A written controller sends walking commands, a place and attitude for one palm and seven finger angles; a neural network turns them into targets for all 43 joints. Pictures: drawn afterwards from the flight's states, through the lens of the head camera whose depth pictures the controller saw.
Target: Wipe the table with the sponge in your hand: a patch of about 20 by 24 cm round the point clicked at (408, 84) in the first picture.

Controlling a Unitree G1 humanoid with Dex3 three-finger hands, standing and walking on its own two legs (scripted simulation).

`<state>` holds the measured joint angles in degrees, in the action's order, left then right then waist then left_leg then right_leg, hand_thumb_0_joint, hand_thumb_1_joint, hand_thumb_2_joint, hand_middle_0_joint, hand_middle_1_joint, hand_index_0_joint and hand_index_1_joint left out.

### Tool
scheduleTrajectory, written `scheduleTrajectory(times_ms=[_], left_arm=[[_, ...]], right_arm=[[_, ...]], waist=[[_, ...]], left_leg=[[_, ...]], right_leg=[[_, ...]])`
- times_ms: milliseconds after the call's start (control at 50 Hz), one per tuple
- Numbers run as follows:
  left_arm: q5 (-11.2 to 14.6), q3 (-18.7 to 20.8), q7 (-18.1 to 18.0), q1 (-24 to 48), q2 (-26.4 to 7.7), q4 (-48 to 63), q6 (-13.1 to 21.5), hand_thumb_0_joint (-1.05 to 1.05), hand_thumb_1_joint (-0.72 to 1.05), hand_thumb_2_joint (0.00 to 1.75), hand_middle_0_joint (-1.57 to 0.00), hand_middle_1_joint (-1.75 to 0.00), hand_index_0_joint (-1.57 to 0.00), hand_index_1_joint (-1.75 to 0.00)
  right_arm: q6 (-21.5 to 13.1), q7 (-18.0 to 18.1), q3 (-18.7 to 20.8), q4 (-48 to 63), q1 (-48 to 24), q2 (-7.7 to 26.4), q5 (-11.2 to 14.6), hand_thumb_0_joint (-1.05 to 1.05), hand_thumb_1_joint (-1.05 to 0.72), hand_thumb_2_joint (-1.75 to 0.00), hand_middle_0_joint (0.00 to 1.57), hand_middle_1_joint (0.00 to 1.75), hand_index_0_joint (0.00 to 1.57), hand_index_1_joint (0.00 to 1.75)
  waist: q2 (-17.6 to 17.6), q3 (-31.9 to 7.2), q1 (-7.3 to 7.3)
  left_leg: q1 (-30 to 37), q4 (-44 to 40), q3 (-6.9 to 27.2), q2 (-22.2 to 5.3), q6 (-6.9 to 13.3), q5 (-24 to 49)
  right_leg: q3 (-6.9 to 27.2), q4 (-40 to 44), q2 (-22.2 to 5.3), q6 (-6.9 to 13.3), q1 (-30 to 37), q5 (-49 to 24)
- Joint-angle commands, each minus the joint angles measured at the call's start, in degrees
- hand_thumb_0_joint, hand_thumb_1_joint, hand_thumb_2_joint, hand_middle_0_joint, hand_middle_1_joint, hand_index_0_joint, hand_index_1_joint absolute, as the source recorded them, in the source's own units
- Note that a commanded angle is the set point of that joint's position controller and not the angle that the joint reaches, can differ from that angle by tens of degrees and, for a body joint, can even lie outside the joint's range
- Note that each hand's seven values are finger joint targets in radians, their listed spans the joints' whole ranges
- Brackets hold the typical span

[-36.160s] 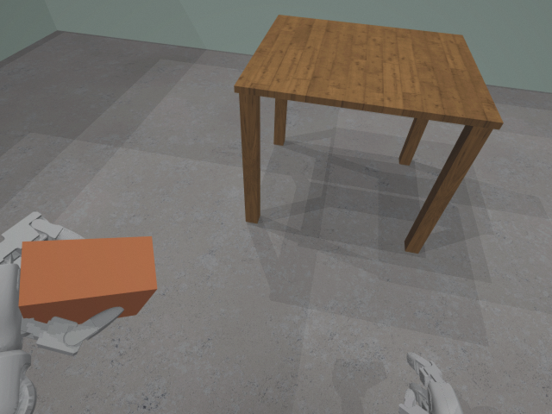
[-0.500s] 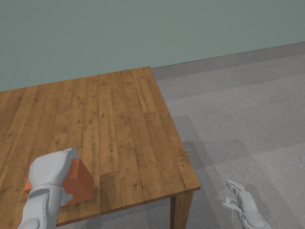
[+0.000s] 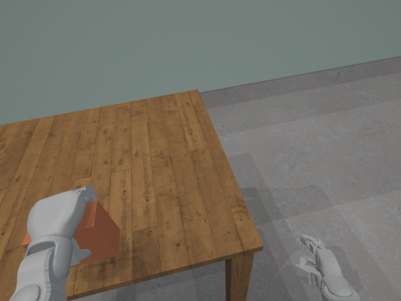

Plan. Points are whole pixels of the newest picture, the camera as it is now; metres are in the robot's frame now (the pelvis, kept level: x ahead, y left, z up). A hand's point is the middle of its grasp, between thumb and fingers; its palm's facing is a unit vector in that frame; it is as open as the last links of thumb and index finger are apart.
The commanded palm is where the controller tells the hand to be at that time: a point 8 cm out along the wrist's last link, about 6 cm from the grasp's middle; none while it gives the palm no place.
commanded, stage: lift the sponge slowly off the table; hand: left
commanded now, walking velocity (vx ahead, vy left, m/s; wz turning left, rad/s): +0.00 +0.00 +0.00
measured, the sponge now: (81, 241) +0.19 +0.29 +0.03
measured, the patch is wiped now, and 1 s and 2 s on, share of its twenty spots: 1.00 1.00 1.00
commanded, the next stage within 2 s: bring the sponge back beside the body in 0.70 s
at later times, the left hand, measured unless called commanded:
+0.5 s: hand (75, 217) +0.20 +0.27 +0.11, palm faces +0.06 -0.11 -0.99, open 9.8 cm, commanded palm +0.18 +0.27 +0.18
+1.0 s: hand (74, 216) +0.20 +0.26 +0.12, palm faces +0.07 -0.09 -0.99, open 9.8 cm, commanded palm +0.17 +0.27 +0.18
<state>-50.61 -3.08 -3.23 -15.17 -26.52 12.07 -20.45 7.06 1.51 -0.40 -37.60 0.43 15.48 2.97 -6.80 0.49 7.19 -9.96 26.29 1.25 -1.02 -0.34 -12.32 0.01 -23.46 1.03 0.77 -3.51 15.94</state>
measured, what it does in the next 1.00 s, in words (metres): stands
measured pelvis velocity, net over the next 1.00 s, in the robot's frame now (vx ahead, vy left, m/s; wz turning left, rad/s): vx -0.01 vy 0.00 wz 0.00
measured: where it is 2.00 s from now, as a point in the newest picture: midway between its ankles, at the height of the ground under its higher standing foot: outside the picture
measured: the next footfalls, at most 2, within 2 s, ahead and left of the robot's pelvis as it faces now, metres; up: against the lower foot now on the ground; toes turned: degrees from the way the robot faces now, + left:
none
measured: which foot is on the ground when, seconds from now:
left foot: down 0.00-1.00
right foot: down 0.00-1.00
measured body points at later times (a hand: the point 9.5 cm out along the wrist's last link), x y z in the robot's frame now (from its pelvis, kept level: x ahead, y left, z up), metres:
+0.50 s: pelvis -0.01 +0.00 +0.00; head -0.02 -0.05 +0.45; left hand +0.19 +0.27 +0.16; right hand +0.26 -0.20 -0.07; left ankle +0.03 +0.13 -0.74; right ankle -0.03 -0.12 -0.74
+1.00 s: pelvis -0.01 +0.00 +0.00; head -0.03 -0.05 +0.45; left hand +0.19 +0.26 +0.17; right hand +0.25 -0.20 -0.08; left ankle +0.03 +0.13 -0.74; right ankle -0.03 -0.12 -0.74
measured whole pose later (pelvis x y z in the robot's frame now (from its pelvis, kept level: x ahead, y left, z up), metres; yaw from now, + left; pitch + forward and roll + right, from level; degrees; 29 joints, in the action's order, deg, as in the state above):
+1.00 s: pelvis -0.01 +0.00 +0.00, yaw +0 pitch -4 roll -1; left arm -50.0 -2.7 1.5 -13.7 -30.1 20.4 -20.7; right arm 7.0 2.3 -1.7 -35.9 0.3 15.7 2.9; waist -7.3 0.9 7.6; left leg -10.2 25.7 1.6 -1.2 -0.7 -11.1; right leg -0.1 -23.8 1.3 1.1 -4.2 15.3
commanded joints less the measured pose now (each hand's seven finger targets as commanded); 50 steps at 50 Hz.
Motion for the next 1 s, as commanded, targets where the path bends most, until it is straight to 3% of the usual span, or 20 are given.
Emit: scheduleTrajectory(times_ms=[0,120,180,220,240,320,340,400,440,560,580,620,680,720,760,820,880,920,940,980], left_arm=[[-1.8,5.7,-0.7,9.1,-11.0,14.7,1.5,0.00,0.10,1.30,-1.20,-1.60,-1.20,-1.60],[-3.4,9.0,-1.8,11.1,-14.0,17.0,0.9,0.00,0.10,1.30,-1.20,-1.60,-1.20,-1.60],[-2.6,6.8,-2.0,11.5,-11.5,15.2,0.0,0.00,0.10,1.30,-1.20,-1.60,-1.20,-1.60],[-2.6,9.4,-1.9,11.4,-14.1,15.6,-1.1,0.00,0.10,1.30,-1.20,-1.60,-1.20,-1.60],[-2.0,6.7,-1.4,11.6,-11.4,14.8,-1.8,0.00,0.10,1.30,-1.20,-1.60,-1.20,-1.60],[-1.8,7.4,0.2,14.8,-13.4,15.8,-3.4,0.00,0.10,1.30,-1.20,-1.60,-1.20,-1.60],[-1.5,6.0,0.7,14.1,-12.1,16.7,-3.2,0.00,0.10,1.30,-1.20,-1.60,-1.20,-1.60],[-1.1,7.2,2.0,13.0,-13.9,17.4,-2.6,0.00,0.10,1.30,-1.20,-1.60,-1.20,-1.60],[-1.4,6.7,2.4,13.9,-13.5,19.7,-2.3,0.00,0.10,1.30,-1.20,-1.60,-1.20,-1.60],[-2.0,11.4,1.4,13.8,-17.7,18.9,-1.7,0.00,0.10,1.30,-1.20,-1.60,-1.20,-1.60],[-1.4,9.7,1.6,13.2,-15.7,18.6,-2.0,0.00,0.10,1.30,-1.20,-1.60,-1.20,-1.60],[-0.9,10.7,1.7,12.9,-16.1,18.9,-2.7,0.00,0.10,1.30,-1.20,-1.60,-1.20,-1.60],[0.1,7.3,2.8,12.7,-13.2,15.7,-3.6,0.00,0.10,1.30,-1.20,-1.60,-1.20,-1.60],[0.0,8.2,3.4,14.4,-14.7,16.7,-4.0,0.00,0.10,1.30,-1.20,-1.60,-1.20,-1.60],[-0.6,8.9,3.7,15.1,-16.3,15.8,-3.5,0.00,0.10,1.30,-1.20,-1.60,-1.20,-1.60],[-1.7,9.9,3.5,16.2,-17.7,21.0,-1.7,0.00,0.10,1.30,-1.20,-1.60,-1.20,-1.60],[-1.4,9.8,2.7,13.6,-16.4,19.6,0.2,0.00,0.10,1.30,-1.20,-1.60,-1.20,-1.60],[-1.5,11.9,2.0,12.7,-17.8,21.6,0.5,0.00,0.10,1.30,-1.20,-1.60,-1.20,-1.60],[-1.1,9.9,1.8,12.4,-15.5,20.3,0.3,0.00,0.10,1.30,-1.20,-1.60,-1.20,-1.60],[-0.8,10.5,1.3,12.2,-15.7,16.8,-0.5,0.00,0.10,1.30,-1.20,-1.60,-1.20,-1.60]], right_arm=[[-3.2,0.2,1.7,10.6,-12.4,5.5,-0.1,0.00,-0.90,-0.90,0.20,0.30,0.20,0.30],[-3.1,0.0,1.2,11.3,-14.2,5.3,-0.1,0.00,-0.90,-0.90,0.20,0.30,0.20,0.30],[-2.9,0.0,1.4,11.0,-13.3,5.2,0.0,0.00,-0.90,-0.90,0.20,0.30,0.20,0.30],[-2.7,0.0,1.1,11.1,-15.6,5.4,0.2,0.00,-0.90,-0.90,0.20,0.30,0.20,0.30],[-2.5,0.1,0.9,11.2,-14.5,5.2,0.3,0.00,-0.90,-0.90,0.20,0.30,0.20,0.30],[-2.3,0.3,0.5,11.5,-17.0,5.6,0.5,0.00,-0.90,-0.90,0.20,0.30,0.20,0.30],[-2.4,0.2,0.5,11.7,-15.8,5.4,0.5,0.00,-0.90,-0.90,0.20,0.30,0.20,0.30],[-2.2,0.3,0.7,11.1,-14.9,5.7,0.3,0.00,-0.90,-0.90,0.20,0.30,0.20,0.30],[-2.6,0.5,0.3,12.0,-15.2,5.2,0.3,0.00,-0.90,-0.90,0.20,0.30,0.20,0.30],[-2.6,0.7,0.6,11.6,-14.3,5.3,0.2,0.00,-0.90,-0.90,0.20,0.30,0.20,0.30],[-2.3,0.6,0.6,11.7,-14.4,5.3,0.2,0.00,-0.90,-0.90,0.20,0.30,0.20,0.30],[-2.4,0.4,0.3,12.2,-16.4,5.4,0.5,0.00,-0.90,-0.90,0.20,0.30,0.20,0.30],[-2.1,0.5,0.3,11.7,-15.0,5.7,0.6,0.00,-0.90,-0.90,0.20,0.30,0.20,0.30],[-2.4,0.7,0.0,12.2,-16.8,5.7,0.7,0.00,-0.90,-0.90,0.20,0.30,0.20,0.30],[-2.5,1.1,0.1,11.7,-15.0,5.9,0.6,0.00,-0.90,-0.90,0.20,0.30,0.20,0.30],[-3.2,1.2,0.1,12.8,-16.1,5.7,0.2,0.00,-0.90,-0.90,0.20,0.30,0.20,0.30],[-3.3,1.3,0.4,12.0,-13.4,5.3,0.0,0.00,-0.90,-0.90,0.20,0.30,0.20,0.30],[-3.5,1.0,0.5,12.4,-14.7,5.3,0.0,0.00,-0.90,-0.90,0.20,0.30,0.20,0.30],[-3.5,1.0,0.4,12.4,-13.4,5.0,0.0,0.00,-0.90,-0.90,0.20,0.30,0.20,0.30],[-3.0,0.9,0.6,11.6,-13.2,5.5,0.0,0.00,-0.90,-0.90,0.20,0.30,0.20,0.30]], waist=[[4.0,-8.8,-0.43],[1.7,-9.1,0.58],[3.0,-9.0,0.38],[2.6,-8.8,0.80],[3.4,-8.8,0.24],[2.6,-8.4,0.26],[1.9,-9.5,0.10],[4.5,-9.8,-0.10],[3.5,-10.1,-0.15],[3.3,-10.1,0.73],[3.4,-9.0,0.48],[1.9,-8.5,0.72],[4.2,-7.1,-0.11],[3.5,-6.4,-0.22],[4.6,-8.2,-0.17],[1.9,-10.6,0.35],[2.2,-10.1,0.26],[0.5,-10.0,0.77],[1.3,-9.5,0.46],[3.2,-7.7,0.32]], left_leg=[[7.0,-2.1,0.9,2.2,3.5,13.1],[7.2,-3.4,1.8,1.8,3.0,13.1],[6.7,-3.5,1.3,1.7,3.0,12.7],[6.8,-3.7,1.8,1.9,2.9,12.4],[6.2,-3.9,0.9,1.8,3.1,12.0],[6.2,-4.4,1.7,2.0,3.0,10.8],[6.1,-4.1,1.2,1.9,3.2,11.1],[6.3,-3.3,1.4,2.1,3.3,12.2],[6.4,-3.3,1.1,2.1,3.4,11.4],[6.3,-3.1,1.6,2.0,3.1,12.4],[6.1,-3.1,1.4,2.0,3.0,12.4],[5.9,-3.8,2.1,2.0,2.7,11.6],[4.8,-3.7,1.4,1.9,2.8,10.0],[4.7,-4.1,1.8,2.0,2.9,8.5],[4.8,-3.5,1.4,2.1,3.2,8.7],[6.4,-3.3,1.9,2.3,3.3,9.7],[6.3,-2.9,1.5,2.2,3.2,10.7],[6.6,-3.2,2.2,2.1,3.0,10.9],[6.0,-2.9,1.3,2.1,3.0,10.4],[5.3,-3.2,1.6,1.9,2.7,10.2]], right_leg=[[2.4,4.3,0.8,2.9,-3.5,-14.1],[4.5,4.3,1.7,3.9,-2.5,-12.8],[2.4,4.4,1.2,3.4,-2.5,-12.3],[4.8,4.6,1.5,3.8,-2.6,-12.1],[2.6,4.2,1.1,3.3,-2.4,-11.7],[4.6,4.9,1.2,3.6,-3.0,-10.1],[2.7,4.2,0.9,3.3,-2.3,-10.5],[3.2,4.2,0.6,2.9,-2.3,-13.0],[3.1,4.2,0.8,3.0,-2.5,-11.3],[4.0,4.1,0.9,3.4,-2.4,-12.3],[3.3,4.3,0.8,3.2,-2.8,-12.5],[5.3,4.6,1.3,3.7,-3.1,-11.5],[3.2,4.8,0.6,2.8,-4.3,-10.0],[5.0,5.2,1.0,3.2,-4.9,-8.1],[3.7,4.7,0.5,2.7,-4.3,-8.1],[5.0,4.6,1.0,3.4,-3.1,-9.1],[2.8,4.5,0.8,3.1,-3.0,-10.1],[5.1,4.5,1.4,3.7,-2.9,-10.3],[3.2,4.3,0.9,3.2,-3.1,-9.8],[3.4,4.9,0.8,3.2,-4.0,-9.8]])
